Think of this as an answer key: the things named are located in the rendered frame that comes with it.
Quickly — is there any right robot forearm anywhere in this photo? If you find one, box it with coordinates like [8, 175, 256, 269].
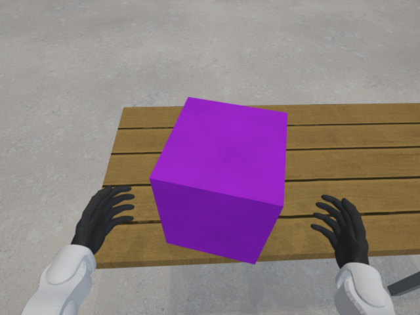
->
[334, 262, 395, 315]

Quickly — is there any left robot hand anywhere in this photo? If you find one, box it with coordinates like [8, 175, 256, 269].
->
[70, 186, 135, 255]

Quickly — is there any carton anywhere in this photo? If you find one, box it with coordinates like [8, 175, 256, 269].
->
[149, 97, 287, 264]

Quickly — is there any table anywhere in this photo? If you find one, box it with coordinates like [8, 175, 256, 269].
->
[94, 103, 420, 296]

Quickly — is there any left robot forearm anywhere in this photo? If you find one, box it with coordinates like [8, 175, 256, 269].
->
[20, 245, 96, 315]

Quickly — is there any right robot hand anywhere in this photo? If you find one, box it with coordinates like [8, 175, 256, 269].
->
[310, 195, 369, 269]

